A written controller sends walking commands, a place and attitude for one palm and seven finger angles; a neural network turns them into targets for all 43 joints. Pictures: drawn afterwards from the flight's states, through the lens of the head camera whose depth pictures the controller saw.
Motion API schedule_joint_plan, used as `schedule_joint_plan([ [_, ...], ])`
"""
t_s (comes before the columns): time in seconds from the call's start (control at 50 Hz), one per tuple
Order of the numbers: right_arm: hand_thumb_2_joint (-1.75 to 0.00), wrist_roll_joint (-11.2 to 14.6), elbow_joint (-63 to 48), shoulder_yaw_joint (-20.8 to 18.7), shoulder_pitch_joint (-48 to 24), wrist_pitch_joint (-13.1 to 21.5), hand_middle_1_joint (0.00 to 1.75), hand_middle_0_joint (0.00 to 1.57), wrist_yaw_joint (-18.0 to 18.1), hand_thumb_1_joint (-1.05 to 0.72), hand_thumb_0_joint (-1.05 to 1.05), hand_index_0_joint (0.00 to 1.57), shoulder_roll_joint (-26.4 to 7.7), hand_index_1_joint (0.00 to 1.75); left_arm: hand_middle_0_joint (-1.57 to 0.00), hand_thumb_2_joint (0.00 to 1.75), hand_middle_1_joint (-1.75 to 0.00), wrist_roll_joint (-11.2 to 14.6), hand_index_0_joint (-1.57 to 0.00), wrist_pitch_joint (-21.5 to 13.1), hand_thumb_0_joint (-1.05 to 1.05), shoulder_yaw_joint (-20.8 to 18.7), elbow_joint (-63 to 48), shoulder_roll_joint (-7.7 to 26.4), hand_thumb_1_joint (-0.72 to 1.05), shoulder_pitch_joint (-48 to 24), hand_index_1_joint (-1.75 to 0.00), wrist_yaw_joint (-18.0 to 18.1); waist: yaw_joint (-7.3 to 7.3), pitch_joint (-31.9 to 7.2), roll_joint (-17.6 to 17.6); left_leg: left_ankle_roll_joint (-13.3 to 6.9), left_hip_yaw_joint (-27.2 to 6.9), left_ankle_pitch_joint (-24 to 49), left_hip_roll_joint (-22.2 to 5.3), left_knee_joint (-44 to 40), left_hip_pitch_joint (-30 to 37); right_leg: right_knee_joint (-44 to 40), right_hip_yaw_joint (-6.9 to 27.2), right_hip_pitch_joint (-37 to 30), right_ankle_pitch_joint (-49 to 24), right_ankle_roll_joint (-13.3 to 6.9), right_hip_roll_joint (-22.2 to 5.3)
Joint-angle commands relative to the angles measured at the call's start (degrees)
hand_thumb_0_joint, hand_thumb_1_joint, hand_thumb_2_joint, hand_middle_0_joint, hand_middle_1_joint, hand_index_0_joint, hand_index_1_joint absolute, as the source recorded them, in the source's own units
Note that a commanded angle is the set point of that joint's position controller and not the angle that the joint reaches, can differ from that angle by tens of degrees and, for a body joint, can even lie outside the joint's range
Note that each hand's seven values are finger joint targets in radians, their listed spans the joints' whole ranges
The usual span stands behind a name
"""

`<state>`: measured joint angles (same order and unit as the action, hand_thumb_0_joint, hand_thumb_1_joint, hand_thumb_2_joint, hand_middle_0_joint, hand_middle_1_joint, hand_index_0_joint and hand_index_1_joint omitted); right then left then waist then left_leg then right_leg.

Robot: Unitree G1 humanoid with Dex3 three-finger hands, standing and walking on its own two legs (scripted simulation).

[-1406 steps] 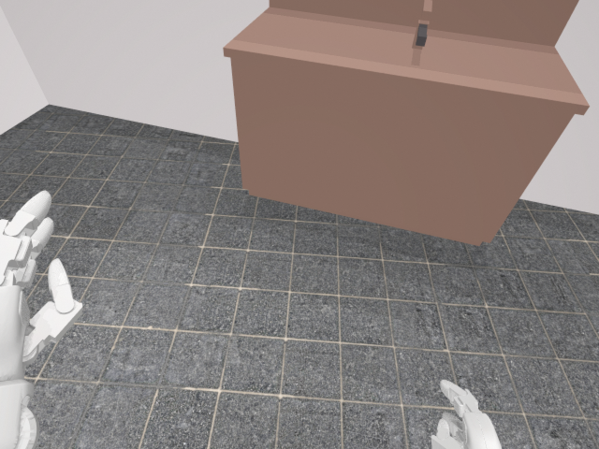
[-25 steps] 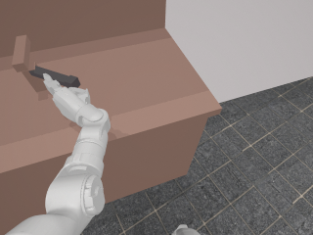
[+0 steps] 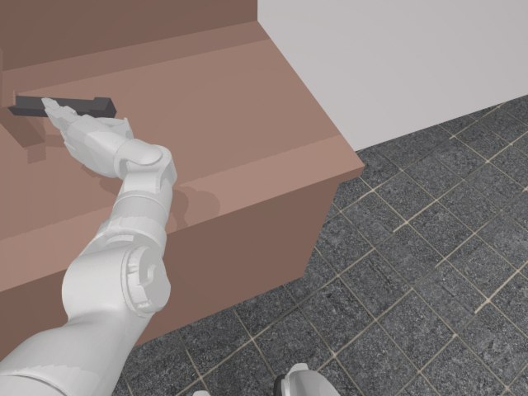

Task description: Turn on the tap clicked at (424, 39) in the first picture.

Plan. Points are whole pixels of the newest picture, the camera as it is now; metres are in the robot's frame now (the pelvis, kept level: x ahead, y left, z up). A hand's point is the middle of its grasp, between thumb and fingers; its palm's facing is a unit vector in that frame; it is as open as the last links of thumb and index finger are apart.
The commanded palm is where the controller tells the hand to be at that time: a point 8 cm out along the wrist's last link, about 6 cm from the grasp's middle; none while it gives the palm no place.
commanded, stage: push the lever round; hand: left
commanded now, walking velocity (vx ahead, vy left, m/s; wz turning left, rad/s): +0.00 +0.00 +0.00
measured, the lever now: (103, 110) +0.55 +0.21 +0.10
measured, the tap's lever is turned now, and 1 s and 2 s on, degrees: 64 81 81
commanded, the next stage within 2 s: lift the hand up off the lever in 0.38 s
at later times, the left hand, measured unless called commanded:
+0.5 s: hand (133, 106) +0.56 +0.16 +0.10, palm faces +0.79 -0.60 -0.14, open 7.8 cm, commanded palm +0.50 +0.17 +0.11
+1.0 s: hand (127, 106) +0.54 +0.16 +0.12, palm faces +0.78 -0.61 -0.14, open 7.8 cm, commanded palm +0.48 +0.17 +0.12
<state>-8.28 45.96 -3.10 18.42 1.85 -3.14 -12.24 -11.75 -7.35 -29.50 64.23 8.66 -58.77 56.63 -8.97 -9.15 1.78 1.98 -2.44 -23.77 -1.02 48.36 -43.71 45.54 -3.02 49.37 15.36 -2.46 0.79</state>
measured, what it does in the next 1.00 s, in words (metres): stands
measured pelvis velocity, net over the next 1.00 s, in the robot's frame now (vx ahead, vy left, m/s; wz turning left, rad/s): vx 0.03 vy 0.00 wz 0.01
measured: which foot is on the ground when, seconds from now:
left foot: down 0.00-1.00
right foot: down 0.00-1.00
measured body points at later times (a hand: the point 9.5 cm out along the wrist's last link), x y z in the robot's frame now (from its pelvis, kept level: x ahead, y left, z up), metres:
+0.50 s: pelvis +0.01 +0.01 +0.00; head +0.13 +0.01 +0.43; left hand +0.51 +0.19 +0.11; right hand +0.01 -0.24 -0.13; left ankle -0.01 +0.14 -0.69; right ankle +0.06 -0.09 -0.69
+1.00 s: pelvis +0.03 +0.00 +0.01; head +0.11 +0.00 +0.45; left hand +0.49 +0.19 +0.13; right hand +0.04 -0.25 -0.13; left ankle -0.01 +0.14 -0.69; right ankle +0.06 -0.09 -0.69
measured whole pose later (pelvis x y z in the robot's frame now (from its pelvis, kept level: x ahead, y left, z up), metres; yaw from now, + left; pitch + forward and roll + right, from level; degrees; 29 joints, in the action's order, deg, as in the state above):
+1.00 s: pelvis +0.03 +0.00 +0.01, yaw +1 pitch +19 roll -1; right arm -9.3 46.0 -4.0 19.5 1.1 -5.6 -12.3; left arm -11.1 -3.4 -26.1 61.2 6.1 -58.6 55.0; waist -7.8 -9.6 2.4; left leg 2.0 -3.8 -24.7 -1.4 45.3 -39.5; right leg 42.0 -4.3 44.5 16.6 -2.3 1.1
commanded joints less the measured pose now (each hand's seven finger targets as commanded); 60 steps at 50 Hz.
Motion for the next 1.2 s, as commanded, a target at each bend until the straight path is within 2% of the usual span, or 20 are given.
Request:
schedule_joint_plan([
  [0.0,-0.90,-0.2,-3.4,-2.7,6.1,1.6,0.30,0.20,-0.2,-0.90,0.00,0.20,-8.3,0.30,-0.15,0.90,-0.15,-3.1,-0.15,-3.6,0.00,4.0,-10.5,10.1,0.90,-28.4,-0.15,0.2,-0.93,-24.4,-1.5,-2.7,3.2,12.8,1.6,-4.6,3.9,-5.7,0.8,-23.1,-9.7,2.1,-0.3],
  [0.06,-0.90,-0.3,-3.1,-2.9,6.8,1.6,0.30,0.20,-0.4,-0.90,0.00,0.20,-8.5,0.30,-0.15,0.90,-0.15,-2.8,-0.15,-3.8,0.00,3.6,-10.7,10.9,0.90,-29.5,-0.15,-0.3,-0.80,-24.5,0.4,-2.6,2.9,12.5,1.6,-4.9,4.5,-5.6,0.7,-22.4,-8.8,1.9,-0.2],
  [0.12,-0.90,-0.5,-2.6,-2.8,7.4,1.7,0.30,0.20,-0.7,-0.90,0.00,0.20,-8.6,0.30,-0.15,0.90,-0.15,-3.0,-0.15,-3.9,0.00,5.5,-10.0,9.3,0.90,-33.0,-0.15,-0.3,-2.30,-23.3,0.5,-2.5,2.5,12.7,1.4,-4.8,5.2,-5.7,0.3,-20.4,-7.9,2.0,0.0],
  [0.14,-0.90,-0.6,-2.6,-2.9,7.5,1.8,0.30,0.20,-0.9,-0.90,0.00,0.20,-8.6,0.30,-0.15,0.90,-0.15,-3.0,-0.15,-3.9,0.00,5.4,-9.4,9.3,0.90,-32.6,-0.15,-0.3,-1.96,-23.8,0.6,-2.5,2.5,12.8,1.4,-4.8,5.3,-5.7,0.2,-20.2,-7.7,1.9,0.1],
  [0.16,-0.90,-0.8,-2.3,-2.8,7.6,1.8,0.30,0.20,-0.9,-0.90,0.00,0.20,-8.7,0.30,-0.15,0.90,-0.15,-3.2,-0.15,-4.0,0.00,5.1,-9.8,9.9,0.90,-33.8,-0.15,-0.1,-1.96,-24.0,2.9,-2.2,2.1,13.9,1.3,-4.7,6.3,-5.1,-0.1,-19.1,-8.0,1.6,0.1],
  [0.24,-0.90,-1.1,-2.3,-2.7,8.4,1.7,0.30,0.20,-1.4,-0.90,0.00,0.20,-8.8,0.30,-0.15,0.90,-0.15,-3.1,-0.15,-3.5,0.00,4.5,-7.2,10.1,0.90,-33.7,-0.15,0.2,-2.30,-24.1,0.8,-2.2,2.2,14.7,1.4,-4.2,5.2,-5.2,-0.3,-19.4,-9.0,1.8,0.2],
  [0.26,-0.90,-1.3,-1.9,-2.8,8.8,1.6,0.30,0.20,-1.4,-0.90,0.00,0.20,-9.0,0.30,-0.15,0.90,-0.15,-3.3,-0.15,-3.5,0.00,4.0,-7.3,11.0,0.90,-34.7,-0.15,0.2,-2.28,-24.5,2.1,-2.0,1.8,15.4,1.3,-4.2,5.7,-4.8,-0.4,-19.1,-9.3,1.6,0.2],
  [0.34,-0.90,-1.6,-1.7,-2.7,9.4,1.5,0.30,0.20,-2.0,-0.90,0.00,0.20,-9.0,0.30,-0.15,0.90,-0.15,-3.9,-0.15,-2.9,0.00,6.0,-5.5,8.6,0.90,-37.4,-0.15,0.6,-3.56,-24.5,2.2,-1.8,1.5,17.3,1.0,-3.4,6.8,-4.7,-0.8,-16.4,-9.5,1.6,0.3],
  [0.48,-0.90,-1.9,-1.7,-2.8,10.9,1.1,0.30,0.20,-2.5,-0.90,0.00,0.20,-9.1,0.30,-0.15,0.90,-0.15,-4.1,-0.15,-2.4,0.00,4.4,-4.2,10.1,0.90,-37.1,-0.15,0.8,-3.36,-27.0,2.3,-1.4,1.3,21.0,0.8,-2.6,7.3,-3.9,-1.0,-17.5,-13.0,1.6,0.3],
  [0.56,-0.90,-2.1,-2.4,-3.0,11.8,0.9,0.30,0.20,-2.8,-0.90,0.00,0.20,-9.0,0.30,-0.15,0.90,-0.15,-3.4,-0.15,-2.5,0.00,3.0,-8.0,11.0,0.90,-34.8,-0.15,0.6,-1.52,-31.6,3.8,-0.9,1.7,26.5,0.8,-2.4,10.4,-3.9,-1.2,-21.4,-18.2,1.4,0.5],
  [0.64,-0.90,-1.6,-3.2,-3.0,11.2,0.6,0.30,0.20,-3.0,-0.90,0.00,0.20,-8.5,0.30,-0.15,0.90,-0.15,-2.7,-0.15,-2.2,0.00,4.1,-11.2,9.2,0.90,-31.7,-0.15,-0.1,-0.99,-30.6,2.0,-1.4,2.7,26.6,0.9,-3.0,9.7,-4.9,-0.9,-25.0,-21.3,1.7,0.5],
  [0.72,-0.90,-1.3,-3.3,-3.2,10.6,0.2,0.30,0.20,-2.5,-0.90,0.00,0.20,-8.7,0.30,-0.15,0.90,-0.15,-2.4,-0.15,-1.5,0.00,2.3,-12.4,11.1,0.90,-30.3,-0.15,-0.4,-0.77,-28.1,-0.7,-2.2,3.1,23.4,1.3,-4.4,7.5,-5.8,-0.4,-27.9,-21.4,2.0,0.2],
  [0.76,-0.90,-1.3,-3.2,-3.3,10.2,0.2,0.30,0.20,-2.1,-0.90,0.00,0.20,-8.6,0.30,-0.15,0.90,-0.15,-2.7,-0.15,-1.7,0.00,2.2,-15.2,11.8,0.90,-31.5,-0.15,-0.4,-0.34,-28.5,1.4,-2.1,2.9,23.9,1.2,-4.9,9.1,-5.7,-0.4,-28.1,-21.3,1.8,0.2],
  [0.84,-0.90,-1.4,-2.8,-3.4,9.4,0.4,0.30,0.20,-2.6,-0.90,0.00,0.20,-8.0,0.30,-0.15,0.90,-0.15,-3.4,-0.15,-1.0,0.00,7.2,-15.3,5.5,0.90,-29.0,-0.15,-0.9,-0.69,-25.7,2.1,-1.5,2.9,26.2,0.9,-5.1,11.5,-5.9,-1.3,-25.7,-20.7,1.6,0.5],
  [0.92,-0.90,-0.9,-2.9,-3.5,8.2,0.0,0.30,0.20,-2.2,-0.90,0.00,0.20,-7.9,0.30,-0.15,0.90,-0.15,-1.9,-0.15,0.9,0.00,8.3,-14.2,3.2,0.90,-27.7,-0.15,-1.3,-0.77,-23.9,0.0,-1.3,2.8,24.3,1.2,-6.2,11.4,-6.8,-1.4,-26.2,-19.1,1.6,0.5],
  [0.98,-0.90,-1.0,-2.7,-3.2,7.1,0.0,0.30,0.20,-1.9,-0.90,0.00,0.20,-7.7,0.30,-0.15,0.90,-0.15,-1.7,-0.15,1.1,0.00,8.3,-16.5,3.5,0.90,-30.9,-0.15,-1.0,-0.57,-23.4,2.0,-1.4,2.7,22.9,1.4,-6.6,11.8,-6.9,-1.1,-25.5,-17.8,1.5,0.2],
  [1.04,-0.90,-1.2,-2.4,-3.1,6.4,0.2,0.30,0.20,-1.6,-0.90,0.00,0.20,-7.5,0.30,-0.15,0.90,-0.15,-2.6,-0.15,0.7,0.00,6.8,-16.5,5.6,0.90,-32.6,-0.15,0.0,-0.65,-23.6,-0.5,-1.6,2.6,20.8,1.7,-6.4,10.1,-6.8,-1.0,-26.4,-17.0,1.7,0.1],
  [1.14,-0.90,-1.4,-2.4,-2.9,5.4,0.1,0.30,0.20,-1.1,-0.90,0.00,0.20,-7.4,0.30,-0.15,0.90,-0.15,-3.8,-0.15,1.8,0.00,6.8,-15.0,6.1,0.90,-34.0,-0.15,0.5,-0.96,-23.7,0.0,-1.7,2.8,19.5,1.8,-6.3,9.6,-6.6,-0.8,-25.3,-15.5,1.7,-0.2],
  [1.16,-0.90,-1.5,-2.5,-3.0,5.4,0.0,0.30,0.20,-0.9,-0.90,0.00,0.20,-7.6,0.30,-0.15,0.90,-0.15,-3.8,-0.15,2.2,0.00,5.3,-14.2,7.6,0.90,-32.7,-0.15,0.5,-0.18,-24.0,0.5,-1.7,2.7,19.4,1.8,-6.5,9.4,-6.4,-0.7,-25.5,-15.2,1.6,-0.2],
  [1.18,-0.90,-1.3,-2.6,-2.8,5.4,-0.1,0.30,0.20,-0.8,-0.90,0.00,0.20,-7.5,0.30,-0.15,0.90,-0.15,-3.6,-0.15,2.5,0.00,6.3,-14.2,6.9,0.90,-33.6,-0.15,0.4,-0.74,-24.4,0.3,-1.6,2.7,19.5,1.8,-6.7,9.8,-6.7,-0.7,-25.7,-15.4,1.7,-0.3],
])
